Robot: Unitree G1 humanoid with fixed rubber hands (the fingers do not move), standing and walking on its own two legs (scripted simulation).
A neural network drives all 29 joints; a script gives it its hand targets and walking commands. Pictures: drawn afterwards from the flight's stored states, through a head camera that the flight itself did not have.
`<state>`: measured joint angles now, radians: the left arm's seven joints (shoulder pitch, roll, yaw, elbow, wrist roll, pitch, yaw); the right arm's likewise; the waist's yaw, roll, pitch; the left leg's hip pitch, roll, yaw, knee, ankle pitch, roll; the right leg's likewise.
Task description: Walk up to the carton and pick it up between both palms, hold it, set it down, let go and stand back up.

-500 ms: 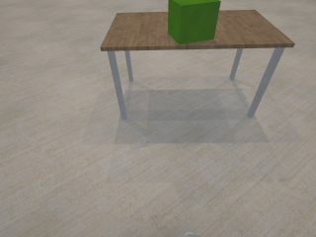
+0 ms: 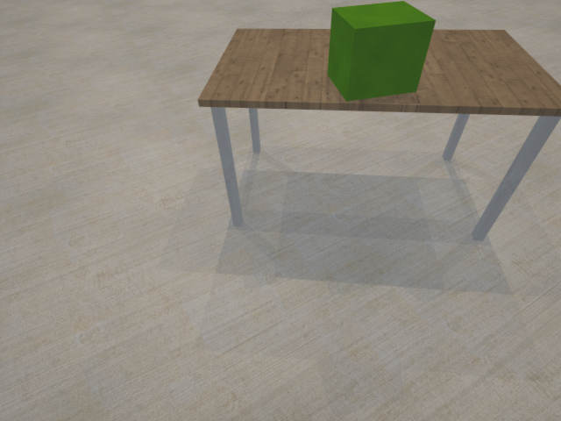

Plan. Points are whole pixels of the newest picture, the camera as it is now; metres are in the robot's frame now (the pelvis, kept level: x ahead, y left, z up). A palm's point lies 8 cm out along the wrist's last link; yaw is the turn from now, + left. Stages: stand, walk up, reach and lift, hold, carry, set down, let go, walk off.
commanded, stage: walk up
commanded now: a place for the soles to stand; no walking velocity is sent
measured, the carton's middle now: (375, 50) +1.21 -0.26 +0.03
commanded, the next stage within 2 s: none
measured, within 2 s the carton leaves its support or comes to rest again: neither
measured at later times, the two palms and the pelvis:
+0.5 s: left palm (126, 358) +0.27 +0.31 -0.14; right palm (486, 354) +0.27 -0.29 -0.07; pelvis +0.20 +0.03 -0.02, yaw +0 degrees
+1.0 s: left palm (166, 285) +0.41 +0.27 -0.12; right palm (457, 252) +0.49 -0.33 -0.11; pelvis +0.38 -0.03 -0.01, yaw -1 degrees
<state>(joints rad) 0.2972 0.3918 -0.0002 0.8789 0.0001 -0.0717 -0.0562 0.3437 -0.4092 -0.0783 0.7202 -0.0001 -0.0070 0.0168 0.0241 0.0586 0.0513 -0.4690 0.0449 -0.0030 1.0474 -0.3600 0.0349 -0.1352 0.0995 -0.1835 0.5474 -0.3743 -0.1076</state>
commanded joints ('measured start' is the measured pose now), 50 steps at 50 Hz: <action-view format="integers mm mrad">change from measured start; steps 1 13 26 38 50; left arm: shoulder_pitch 104 -65 -95 101 14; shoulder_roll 277 261 238 314 292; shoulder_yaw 126 78 105 135 116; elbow -56 -128 -101 -53 -101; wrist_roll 15 -4 7 9 21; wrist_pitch -30 -17 10 -12 0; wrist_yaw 33 28 -48 13 4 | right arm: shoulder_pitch -204 89 -150 22 -84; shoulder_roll -215 -309 -348 -224 -215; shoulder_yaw -49 -97 -80 -48 -54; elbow -65 8 -51 -25 -22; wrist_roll -9 14 -17 15 -6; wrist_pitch -59 -97 -140 -100 -106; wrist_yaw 1 -56 -13 -28 -20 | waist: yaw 65 -122 2 39 27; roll -142 -35 166 -247 -262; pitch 101 -14 274 -40 35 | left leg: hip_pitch -287 533 -47 -139 -85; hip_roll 47 382 253 -24 30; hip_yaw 18 -536 -113 -36 39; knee -226 -687 -836 253 -190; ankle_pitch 31 160 -213 -61 -55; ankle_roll -5 287 199 25 3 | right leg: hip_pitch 207 -697 -382 15 -231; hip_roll -343 -121 -234 -335 -332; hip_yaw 384 320 158 837 549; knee -259 851 279 -225 -242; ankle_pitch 515 -48 255 190 -203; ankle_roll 65 85 94 -64 -152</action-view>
